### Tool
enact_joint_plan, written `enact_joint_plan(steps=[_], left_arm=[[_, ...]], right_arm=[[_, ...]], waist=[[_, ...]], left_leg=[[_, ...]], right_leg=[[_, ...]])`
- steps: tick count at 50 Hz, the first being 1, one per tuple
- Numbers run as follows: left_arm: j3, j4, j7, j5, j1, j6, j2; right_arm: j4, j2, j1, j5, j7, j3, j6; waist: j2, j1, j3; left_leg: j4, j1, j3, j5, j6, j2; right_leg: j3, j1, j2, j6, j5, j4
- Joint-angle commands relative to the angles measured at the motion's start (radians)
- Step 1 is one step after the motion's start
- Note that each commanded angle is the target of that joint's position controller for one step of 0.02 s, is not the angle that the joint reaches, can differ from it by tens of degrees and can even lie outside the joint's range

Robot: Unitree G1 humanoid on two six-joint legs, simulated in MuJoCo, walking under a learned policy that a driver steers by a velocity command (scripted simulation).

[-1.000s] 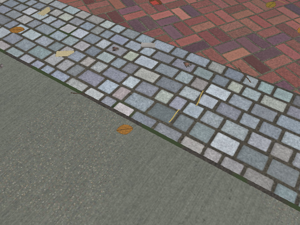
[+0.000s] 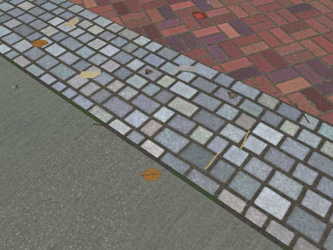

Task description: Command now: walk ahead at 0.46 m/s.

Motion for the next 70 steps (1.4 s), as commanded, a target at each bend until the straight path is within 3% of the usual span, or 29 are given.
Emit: enact_joint_plan(steps=[1,5,7,8,9,10,11,12,14,16,26,32,35,37,38,39,40,41,43,45,49,59,62,64,65,66,67,68,70], left_arm=[[0.035,-0.034,0.009,-0.011,0.039,-0.003,0.176],[0.049,-0.034,0.009,-0.019,0.037,0.009,0.194],[0.057,-0.046,0.008,-0.013,0.0,0.018,0.216],[0.049,-0.054,0.008,-0.008,-0.011,0.025,0.2],[0.03,-0.081,0.006,0.009,0.006,0.025,0.158],[-0.008,-0.086,-0.004,-0.008,0.132,-0.001,0.004],[0.014,-0.091,-0.009,-0.041,0.043,-0.03,0.107],[0.028,-0.127,-0.01,-0.06,-0.059,-0.045,0.162],[0.044,-0.142,0.008,-0.029,-0.142,-0.041,0.178],[0.044,-0.13,0.008,-0.025,-0.073,-0.012,0.133],[0.045,-0.235,-0.006,-0.01,-0.392,0.001,0.111],[0.032,-0.303,-0.038,-0.021,-0.555,-0.017,0.113],[0.049,-0.3,-0.046,-0.024,-0.48,-0.033,0.163],[0.092,-0.222,-0.034,-0.016,-0.19,-0.039,0.25],[0.112,-0.196,-0.02,0.002,-0.003,-0.035,0.337],[0.11,-0.178,-0.029,0.01,0.011,-0.029,0.354],[0.082,-0.195,-0.028,0.003,-0.031,-0.029,0.242],[0.067,-0.21,-0.024,-0.003,-0.114,-0.03,0.19],[0.05,-0.216,-0.029,0.005,-0.228,-0.034,0.134],[0.049,-0.203,-0.028,0.016,-0.241,-0.038,0.119],[0.066,-0.186,-0.007,0.018,-0.227,-0.04,0.172],[0.089,-0.169,0.018,-0.007,-0.103,0.003,0.236],[0.101,-0.184,0.021,-0.02,-0.131,0.023,0.276],[0.103,-0.199,0.022,-0.03,-0.17,0.039,0.295],[0.091,-0.208,0.023,-0.015,-0.154,0.034,0.268],[0.04,-0.25,0.007,0.021,-0.042,0.008,0.099],[0.044,-0.232,-0.008,-0.027,-0.084,-0.031,0.166],[0.06,-0.239,-0.012,-0.07,-0.168,-0.038,0.208],[0.064,-0.218,0.005,-0.035,-0.201,-0.025,0.202]], right_arm=[[-0.085,-0.027,-0.149,0.003,0.017,0.009,-0.015],[-0.115,-0.059,-0.172,0.007,0.04,0.006,-0.027],[-0.083,-0.116,-0.024,0.006,0.04,-0.024,-0.03],[-0.025,-0.161,0.164,0.008,0.034,-0.05,-0.027],[0.014,-0.246,0.347,-0.005,0.022,-0.072,-0.023],[0.036,-0.292,0.392,-0.022,0.033,-0.072,-0.024],[0.029,-0.198,0.349,-0.016,0.036,-0.046,-0.031],[0.015,-0.15,0.256,-0.011,0.034,-0.031,-0.037],[-0.01,-0.086,0.107,-0.028,0.039,-0.009,-0.046],[0.006,-0.063,0.099,-0.038,0.042,-0.001,-0.051],[0.056,-0.129,0.278,-0.02,-0.01,-0.007,-0.035],[0.099,-0.136,0.382,-0.009,-0.015,-0.013,-0.008],[0.087,-0.167,0.343,-0.005,-0.021,-0.027,0.005],[0.062,-0.142,0.296,-0.011,-0.018,-0.015,0.008],[0.028,-0.093,0.303,-0.033,-0.017,0.004,0.005],[0.031,0.034,0.445,-0.002,-0.009,0.033,-0.015],[0.042,-0.096,0.373,0.025,-0.012,0.004,-0.026],[0.014,-0.134,0.285,0.032,-0.014,-0.009,-0.03],[0.01,-0.114,0.223,0.011,-0.027,-0.022,-0.014],[0.012,-0.064,0.274,0.012,-0.02,-0.023,0.01],[-0.042,-0.053,0.194,0.007,-0.017,-0.027,0.043],[-0.179,-0.035,-0.099,-0.002,0.045,-0.002,0.032],[-0.205,-0.079,-0.062,0.001,0.057,-0.021,0.037],[-0.16,-0.157,0.166,0.008,0.051,-0.066,0.038],[-0.119,-0.235,0.315,-0.001,0.03,-0.101,0.043],[-0.12,-0.345,0.281,-0.015,0.017,-0.109,0.036],[-0.14,-0.26,0.335,-0.03,0.019,-0.076,0.027],[-0.129,-0.202,0.293,-0.04,0.025,-0.057,0.017],[-0.142,-0.124,0.14,-0.022,0.023,-0.034,0.005]], waist=[[-0.087,0.001,0.147],[-0.108,-0.031,0.135],[-0.139,-0.127,0.025],[-0.133,-0.213,-0.085],[0.002,-0.257,-0.234],[0.273,-0.164,-0.386],[0.185,-0.191,-0.325],[0.139,-0.174,-0.179],[-0.015,-0.106,-0.06],[0.04,-0.053,-0.053],[0.017,-0.115,0.068],[0.021,-0.157,0.113],[0.061,-0.092,0.06],[0.06,0.049,-0.128],[-0.084,0.094,-0.308],[-0.361,0.009,-0.437],[-0.234,0.037,-0.344],[-0.182,0.027,-0.197],[-0.073,-0.03,-0.056],[-0.13,-0.072,-0.028],[-0.085,-0.089,0.029],[-0.063,-0.005,0.111],[-0.111,-0.06,0.053],[-0.115,-0.198,-0.074],[-0.033,-0.258,-0.156],[0.246,-0.114,-0.238],[0.122,-0.174,-0.408],[0.053,-0.182,-0.291],[-0.027,-0.115,-0.133]], left_leg=[[-0.111,-0.028,0.034,0.056,0.002,-0.03],[-0.198,0.036,0.035,-0.019,0.056,-0.055],[-0.204,0.265,0.081,-0.064,0.095,-0.12],[-0.196,0.509,0.097,-0.071,0.123,-0.148],[-0.186,0.828,-0.152,-0.128,0.187,0.052],[-0.394,1.076,-0.699,-0.408,0.344,0.267],[-0.489,1.03,-0.763,-0.482,0.302,0.245],[-0.486,0.904,-0.598,-0.401,0.255,0.221],[-0.527,0.604,-0.348,-0.146,0.203,0.141],[-0.574,0.501,-0.261,-0.085,0.216,0.112],[-0.661,0.541,-0.058,0.011,0.186,0.052],[-0.574,0.72,-0.08,0.069,0.184,0.11],[-0.47,0.744,-0.114,0.251,0.16,0.128],[-0.154,0.611,-0.059,0.406,0.109,0.038],[0.184,0.382,-0.005,0.053,0.067,-0.052],[0.473,0.041,-0.055,-0.565,0.026,-0.192],[0.579,-0.048,-0.146,-0.547,0.036,-0.13],[0.583,-0.095,-0.115,-0.45,0.047,-0.083],[0.495,-0.002,-0.1,-0.304,0.052,-0.011],[0.46,0.081,-0.104,-0.253,0.053,0.023],[0.37,-0.024,-0.105,-0.146,0.029,0.038],[-0.058,-0.072,0.045,-0.005,0.051,-0.014],[-0.083,0.068,0.121,-0.147,0.1,-0.093],[-0.159,0.384,0.162,-0.139,0.158,-0.186],[-0.208,0.688,0.012,-0.053,0.203,-0.127],[-0.26,1.013,-0.528,0.055,0.379,0.172],[-0.393,1.049,-0.731,0.175,0.427,0.276],[-0.376,0.965,-0.526,0.389,0.374,0.253],[-0.38,0.683,-0.258,0.448,0.284,0.165]], right_leg=[[0.127,-0.088,-0.273,-0.152,0.2,-0.091],[0.11,0.017,-0.322,-0.126,0.323,-0.01],[0.072,0.026,-0.303,-0.098,0.673,0.184],[0.031,-0.051,-0.251,-0.066,0.744,0.403],[-0.004,-0.297,-0.186,-0.028,0.442,0.753],[0.083,-0.63,0.017,0.019,-0.282,1.08],[0.214,-0.741,-0.022,-0.004,-0.303,1.208],[0.185,-0.816,-0.075,-0.025,-0.224,1.228],[0.156,-0.705,-0.174,-0.039,-0.053,1.112],[0.167,-0.61,-0.21,-0.038,-0.013,1.048],[0.09,-0.75,-0.177,0.024,0.372,0.518],[0.084,-0.775,-0.135,0.009,0.296,0.346],[0.072,-0.61,-0.092,-0.015,0.201,0.295],[0.064,-0.169,-0.085,-0.07,0.225,0.31],[0.31,0.152,-0.311,-0.13,0.208,0.338],[0.76,0.409,-0.504,-0.267,0.023,0.186],[0.726,0.325,-0.458,-0.22,-0.069,0.136],[0.55,0.182,-0.43,-0.168,-0.033,0.121],[0.332,-0.089,-0.343,-0.116,0.103,0.047],[0.205,-0.187,-0.314,-0.11,0.21,0.01],[0.093,-0.213,-0.334,-0.144,0.245,-0.058],[-0.122,0.007,-0.35,-0.103,0.375,-0.01],[-0.164,0.061,-0.361,-0.073,0.773,0.146],[-0.199,0.002,-0.321,-0.034,0.948,0.471],[-0.193,-0.225,-0.28,0.018,0.696,0.757],[-0.124,-0.669,-0.078,0.084,-0.305,1.136],[0.112,-0.717,-0.045,0.075,-0.395,1.259],[0.127,-0.767,-0.092,0.058,-0.326,1.266],[0.125,-0.711,-0.176,0.044,-0.213,1.111]])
